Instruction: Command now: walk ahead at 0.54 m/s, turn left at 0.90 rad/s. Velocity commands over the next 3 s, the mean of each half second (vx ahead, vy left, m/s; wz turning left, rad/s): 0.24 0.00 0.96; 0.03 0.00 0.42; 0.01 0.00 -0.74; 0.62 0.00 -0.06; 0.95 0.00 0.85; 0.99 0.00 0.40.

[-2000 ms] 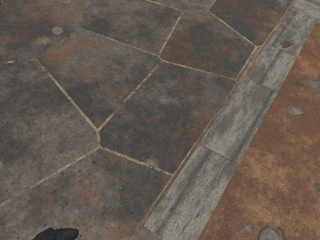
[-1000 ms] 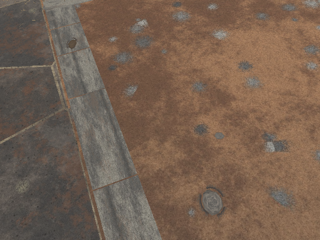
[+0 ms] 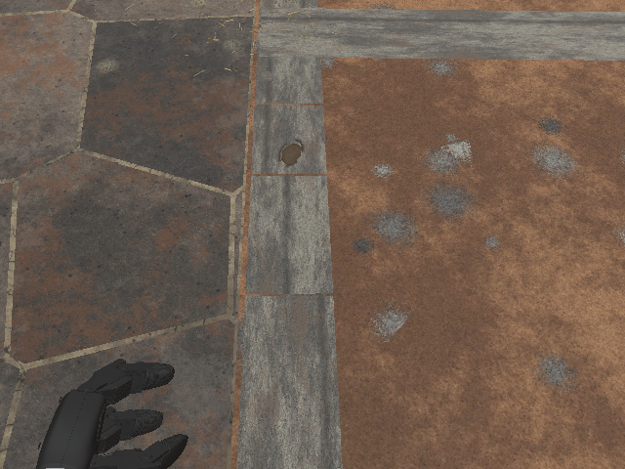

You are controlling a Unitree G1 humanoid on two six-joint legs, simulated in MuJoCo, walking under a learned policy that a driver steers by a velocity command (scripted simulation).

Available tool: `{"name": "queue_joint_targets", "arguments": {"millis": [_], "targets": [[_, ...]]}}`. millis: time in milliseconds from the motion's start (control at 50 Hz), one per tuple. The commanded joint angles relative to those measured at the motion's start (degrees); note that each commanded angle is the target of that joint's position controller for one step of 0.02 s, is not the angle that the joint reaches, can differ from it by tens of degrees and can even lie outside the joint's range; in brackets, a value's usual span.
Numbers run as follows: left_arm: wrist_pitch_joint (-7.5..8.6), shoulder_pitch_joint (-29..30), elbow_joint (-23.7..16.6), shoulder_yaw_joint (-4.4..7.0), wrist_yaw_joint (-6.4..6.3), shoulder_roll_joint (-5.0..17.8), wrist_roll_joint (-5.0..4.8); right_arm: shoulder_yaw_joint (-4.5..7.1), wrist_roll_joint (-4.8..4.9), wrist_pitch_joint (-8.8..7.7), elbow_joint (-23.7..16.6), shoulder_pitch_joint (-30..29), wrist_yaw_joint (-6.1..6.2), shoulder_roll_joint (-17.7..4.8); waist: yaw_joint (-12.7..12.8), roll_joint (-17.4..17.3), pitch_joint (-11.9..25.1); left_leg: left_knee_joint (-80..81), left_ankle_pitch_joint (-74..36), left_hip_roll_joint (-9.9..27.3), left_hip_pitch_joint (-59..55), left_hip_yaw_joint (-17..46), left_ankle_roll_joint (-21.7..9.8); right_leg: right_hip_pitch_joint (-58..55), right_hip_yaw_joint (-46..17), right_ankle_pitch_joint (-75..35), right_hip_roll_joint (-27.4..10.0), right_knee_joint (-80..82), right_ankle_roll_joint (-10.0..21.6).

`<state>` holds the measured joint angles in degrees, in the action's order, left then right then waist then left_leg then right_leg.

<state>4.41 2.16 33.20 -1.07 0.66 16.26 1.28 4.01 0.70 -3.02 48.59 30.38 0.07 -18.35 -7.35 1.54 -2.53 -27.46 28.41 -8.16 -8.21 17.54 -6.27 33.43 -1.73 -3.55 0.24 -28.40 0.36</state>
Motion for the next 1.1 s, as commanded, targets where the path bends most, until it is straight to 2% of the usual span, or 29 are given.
{"name": "queue_joint_targets", "arguments": {"millis": [20, 40, 60, 80, 120, 180, 220, 280, 360, 400, 420, 440, 460, 480, 500, 520, 560, 660, 760, 800, 820, 840, 860, 880, 900, 940, 960, 1040, 1100], "targets": [[2.18, -27.9, 2.2, 5.79, -2.25, 14.9, -0.30, -2.09, 0.11, -0.27, -8.0, 0.5, 1.17, 5.1, 11.7, 17.0, 30.1, -49.0, 12.0, -2.2, 41.9, -2.2, 6.2, -69.0, -32.7, -19.2, -27.3, -3.6, 10.0], [1.52, -27.5, 0.6, 6.04, -1.87, 12.9, -0.22, -0.68, -0.08, 0.31, -8.5, 0.6, 0.95, -5.1, 13.4, 16.5, 31.1, -57.1, 10.6, 1.7, 42.3, -4.7, 8.6, -64.1, -35.3, -31.7, -26.5, -2.5, 11.9], [0.96, -20.2, -0.2, 5.86, -2.20, 11.1, -0.13, 0.41, 2.21, 0.72, -11.0, -2.3, 1.14, -7.3, 10.3, 14.6, 25.9, -58.4, 3.3, 4.9, 46.5, -6.2, 9.6, -57.4, -31.9, -19.8, -26.7, 1.2, 13.9], [0.53, -15.7, -0.5, 5.32, -2.41, 7.0, -0.43, 0.75, 2.03, 1.73, -11.2, -7.9, 1.65, -9.1, 10.3, 5.7, 17.2, -55.5, -1.1, 8.3, 46.4, -9.6, 10.2, -46.6, -23.3, -15.7, -22.2, 4.3, 12.0], [0.60, -10.8, 0.3, 4.45, -2.14, 4.4, -0.32, 1.50, 1.70, 3.96, -12.8, -10.5, 1.55, -7.9, 7.1, 1.7, 7.2, -54.6, -3.6, 12.4, 43.0, -11.3, 10.1, -30.3, -12.9, -14.8, -18.6, 9.2, 11.3], [1.52, -5.9, 3.2, 5.10, -1.84, 4.6, -1.23, 0.24, 1.33, 5.26, -16.5, -13.4, 1.20, -2.1, 4.7, 4.4, 0.1, -39.8, -5.3, 15.5, 41.1, -13.1, 9.7, -19.0, -0.7, -15.0, -16.5, 14.6, 10.8], [1.37, -5.0, 4.5, 6.28, -2.02, 7.8, -1.28, -0.09, 0.55, 5.01, -17.5, -15.1, 0.41, -1.7, 5.0, 4.0, 2.1, -31.1, -13.9, 16.0, 39.3, -14.7, 9.4, -20.5, 3.5, -17.6, -16.7, 15.0, 11.4], [0.68, -2.1, 4.8, 7.02, -1.87, 10.0, -2.35, 0.35, 0.50, 5.31, -17.0, -16.2, -1.44, -3.4, 5.0, 2.0, 4.7, -19.9, -25.9, 14.8, 33.5, -17.2, 7.2, -23.1, 10.3, -16.2, -15.2, 12.7, 9.4], [-0.66, -3.3, 5.7, 8.28, -1.10, 13.0, -3.93, 2.23, 0.60, 6.22, -19.0, -20.4, -2.87, -7.6, 5.5, 1.4, 3.8, -13.0, -22.5, 12.1, 30.4, -21.6, 3.9, -26.9, 13.4, -16.6, -15.9, 5.5, 6.9], [-1.78, -3.8, 5.7, 8.52, -0.87, 12.8, -4.67, 3.98, 0.60, 6.05, -18.2, -15.5, -2.50, -9.9, 2.5, -0.2, 6.1, -7.6, -21.6, 7.9, 22.7, -24.6, 0.8, -27.2, 15.6, -21.5, -14.6, -6.8, 4.5], [-2.35, -5.8, 5.8, 8.07, -0.58, 11.0, -4.15, 5.55, 0.60, 5.66, -16.4, -8.5, -1.37, -12.5, -0.4, -4.7, 8.2, -2.9, -29.0, 6.0, 12.5, -21.6, -2.4, -21.0, 15.8, -14.3, -11.7, -20.1, 1.9], [-2.49, -10.2, 4.4, 6.32, -0.19, 4.9, -0.84, 6.47, 1.37, 5.39, -18.1, -11.0, -0.12, -18.7, 5.5, -22.3, 7.7, -2.8, -60.9, 17.1, 4.2, -1.9, -8.7, -5.1, 15.9, 35.9, -3.4, -37.8, -2.5], [-2.17, -12.3, 2.8, 6.15, 0.11, 7.8, -0.85, 5.74, -1.83, 3.89, -22.1, -14.0, -0.86, -19.2, 6.6, -22.2, 20.3, 5.2, -40.8, 27.6, -3.7, 26.2, -21.3, 6.8, 1.3, 44.3, 4.5, -52.3, -4.0], [-1.64, -7.6, 2.7, 6.80, 0.28, 11.5, -1.79, 5.04, -1.23, 2.75, -23.0, -15.4, -1.74, -15.8, 3.9, -10.8, 20.4, 9.0, -32.3, 27.2, -1.9, 24.0, -18.2, 8.1, -5.3, 39.0, 1.7, -51.6, -2.7], [-1.37, -4.7, 1.7, 6.58, 0.08, 10.9, -1.97, 4.66, -0.11, 2.23, -22.4, -16.8, -1.56, -14.5, 4.9, -7.7, 15.0, 9.3, -27.4, 24.8, 3.0, 19.5, -15.1, 8.4, -5.7, 34.6, 0.7, -47.9, -1.8], [-1.43, -4.5, 2.6, 6.42, -0.56, 9.9, -1.09, 4.28, 0.85, 2.32, -22.4, -18.5, -1.14, -12.7, 6.5, -3.0, 11.4, 8.7, -26.3, 22.1, 7.8, 15.5, -12.1, 7.3, -6.1, 32.0, -1.0, -43.4, -1.8], [-2.11, -4.4, 3.2, 6.48, -0.76, 9.9, -0.80, 3.75, 0.26, 3.31, -23.7, -23.0, 0.41, -11.2, 8.9, -3.0, 9.7, 7.9, -31.7, 18.0, 17.2, 8.9, -9.3, -0.5, -5.9, 28.9, -1.1, -34.1, -2.3], [-3.38, -7.4, 5.7, 5.21, -0.53, 5.9, -1.41, 4.00, -0.29, 4.87, -23.0, -22.4, 2.15, -11.0, 8.0, -4.3, 13.5, 4.4, -37.9, 15.4, 21.5, 5.2, -8.0, -9.0, -3.6, 22.8, 1.4, -20.5, -5.5], [-3.78, -6.3, 4.4, 5.28, -0.17, 5.8, -1.29, 2.61, -0.87, 5.53, -22.0, -22.3, 1.39, -8.2, 6.3, -10.1, 10.7, 2.4, -26.2, 14.6, 25.2, 7.3, -5.4, -13.3, -2.1, 20.5, 0.9, -13.4, -4.1], [-3.03, -9.4, 5.2, 5.25, 0.35, 4.9, -0.75, 1.52, -0.68, 5.52, -21.8, -23.8, 1.13, -5.8, 8.3, -10.9, 10.3, -0.5, -22.5, 13.5, 26.4, 6.1, -2.8, -19.4, -0.4, 13.5, 0.0, -3.1, -2.0], [-2.69, -9.4, 4.9, 4.86, 0.60, 4.6, 0.59, 0.24, -1.25, 5.19, -20.4, -20.6, 1.07, -2.0, 7.6, -8.1, 9.9, -3.2, -16.2, 10.7, 27.1, 3.1, 0.7, -22.7, -3.9, 8.3, -3.5, 3.5, -0.5], [-2.41, -6.0, 3.5, 4.37, 0.55, 6.4, 2.08, -0.86, -2.61, 4.95, -18.8, -14.0, 1.18, 1.8, 2.3, 4.1, 8.8, -12.0, -2.4, 4.1, 27.5, -4.1, 5.0, -21.8, -16.9, 2.6, -12.8, 9.0, 3.1], [-2.27, -2.0, 3.4, 3.48, 0.58, 5.5, 2.89, 0.03, -2.64, 4.63, -19.6, -14.4, 1.35, -1.0, -0.3, 13.0, 4.1, -11.2, 1.6, 5.1, 26.0, -7.2, 7.7, -11.4, -27.1, 9.8, -17.2, 14.1, 11.0], [-2.29, 1.4, 1.7, 3.29, 0.54, 4.1, 1.39, 0.85, -2.76, 4.17, -18.7, -16.8, 1.63, -4.2, 1.0, 9.3, 1.4, -9.2, -4.9, 7.4, 23.1, -8.1, 8.7, -9.3, -24.7, 18.1, -13.9, 14.0, 10.4], [-2.64, 0.0, 2.2, 3.75, 0.40, 5.2, -0.13, 0.99, -2.96, 3.76, -18.4, -20.1, 1.58, -4.0, 2.5, 6.8, 1.4, -4.0, -10.8, 7.1, 20.8, -9.6, 8.6, -9.7, -20.5, 22.6, -10.0, 12.3, 7.3], [-3.22, -5.1, 2.6, 6.11, -0.06, 12.5, -2.11, 1.51, -2.59, 3.71, -18.8, -24.0, 1.74, -4.3, 5.9, 5.9, 0.7, -4.4, -12.9, 5.8, 21.1, -11.6, 8.4, -11.3, -20.8, 24.5, -8.2, 11.5, 5.9], [-3.58, -6.4, 2.4, 6.68, -0.43, 13.9, -2.25, 1.43, -2.03, 3.47, -18.7, -24.1, 1.70, -3.6, 6.2, 6.7, 0.6, -5.0, -11.6, 5.1, 22.7, -12.6, 8.3, -12.8, -22.2, 23.0, -8.3, 11.1, 6.6], [-4.37, -10.4, 1.6, 7.25, -0.97, 11.0, -2.64, 1.64, -0.95, 2.11, -18.1, -23.7, 1.81, -2.2, 7.9, 9.8, 5.3, -8.5, -3.1, 3.4, 30.3, -11.8, 8.0, -25.2, -29.4, 3.5, -9.5, 6.7, 11.2], [-5.18, -11.3, 1.5, 8.43, -1.38, 11.2, -3.40, 1.74, -0.22, 1.09, -17.0, -23.1, 1.37, -1.9, 8.0, 8.0, 10.1, -6.5, -2.4, 3.2, 31.5, -10.2, 8.4, -32.7, -32.6, -11.0, -10.2, 3.6, 12.1]]}}
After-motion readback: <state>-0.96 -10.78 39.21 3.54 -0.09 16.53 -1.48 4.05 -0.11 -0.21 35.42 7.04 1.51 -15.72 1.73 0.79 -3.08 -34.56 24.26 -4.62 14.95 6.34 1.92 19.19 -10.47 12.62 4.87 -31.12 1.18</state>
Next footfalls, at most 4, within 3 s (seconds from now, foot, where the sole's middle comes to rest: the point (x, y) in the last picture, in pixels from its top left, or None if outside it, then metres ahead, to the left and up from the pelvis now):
0.42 left None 0.34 0.15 -0.74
0.82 right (305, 441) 0.47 -0.04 -0.74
1.16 left None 0.31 0.10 -0.74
1.66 right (353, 447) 0.45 -0.13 -0.74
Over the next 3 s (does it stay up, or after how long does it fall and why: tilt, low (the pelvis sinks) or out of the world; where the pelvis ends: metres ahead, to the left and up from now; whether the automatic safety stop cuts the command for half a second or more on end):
stays up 1.34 0.41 0.00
